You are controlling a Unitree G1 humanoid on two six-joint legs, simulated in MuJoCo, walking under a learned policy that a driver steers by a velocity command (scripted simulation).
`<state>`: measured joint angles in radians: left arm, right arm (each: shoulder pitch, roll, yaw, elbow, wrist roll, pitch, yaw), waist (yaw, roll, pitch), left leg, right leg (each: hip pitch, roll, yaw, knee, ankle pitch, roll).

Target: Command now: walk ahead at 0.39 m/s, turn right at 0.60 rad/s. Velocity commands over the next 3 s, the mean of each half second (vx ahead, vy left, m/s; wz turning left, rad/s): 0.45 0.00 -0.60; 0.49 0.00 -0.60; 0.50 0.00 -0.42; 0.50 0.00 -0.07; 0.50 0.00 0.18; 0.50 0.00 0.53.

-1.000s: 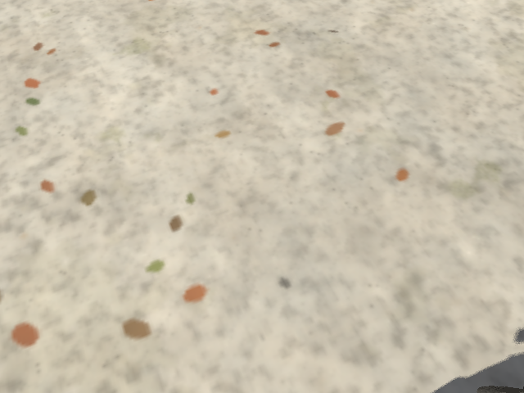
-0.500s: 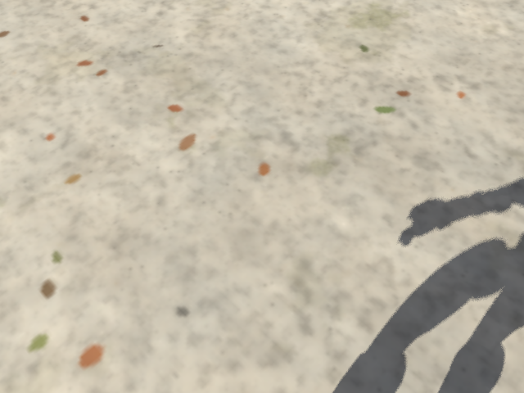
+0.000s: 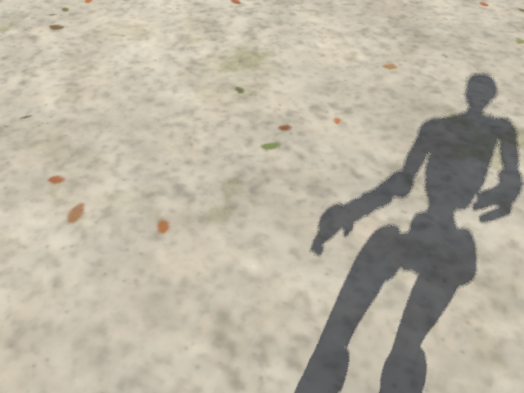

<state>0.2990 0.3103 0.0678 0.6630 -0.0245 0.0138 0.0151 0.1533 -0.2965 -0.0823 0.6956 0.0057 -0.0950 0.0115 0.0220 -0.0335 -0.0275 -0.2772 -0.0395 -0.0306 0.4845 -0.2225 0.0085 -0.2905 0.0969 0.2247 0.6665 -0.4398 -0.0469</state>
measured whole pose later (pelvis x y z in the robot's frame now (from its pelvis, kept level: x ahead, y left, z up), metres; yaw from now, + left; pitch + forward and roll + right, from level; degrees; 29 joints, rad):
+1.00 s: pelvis +0.51 -0.16 -0.01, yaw -35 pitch +1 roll +1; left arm 0.38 0.31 0.06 0.73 -0.04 -0.02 0.01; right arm 0.09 -0.28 -0.04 0.65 -0.01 -0.11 0.02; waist 0.06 -0.03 0.03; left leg -0.43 -0.04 0.01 0.56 -0.16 0.02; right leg -0.26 0.08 0.18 1.05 -0.49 -0.03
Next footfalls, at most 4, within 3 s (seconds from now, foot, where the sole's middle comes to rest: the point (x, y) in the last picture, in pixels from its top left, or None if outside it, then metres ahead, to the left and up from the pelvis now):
0.42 right None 0.33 -0.20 -0.77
0.92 left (325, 337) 0.68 -0.13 -0.77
1.44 right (464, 330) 0.71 -0.52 -0.77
1.94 left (455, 223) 1.09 -0.58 -0.77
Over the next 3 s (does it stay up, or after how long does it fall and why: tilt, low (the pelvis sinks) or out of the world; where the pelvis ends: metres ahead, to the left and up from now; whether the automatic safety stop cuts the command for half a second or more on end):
stays up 1.30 -0.89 -0.02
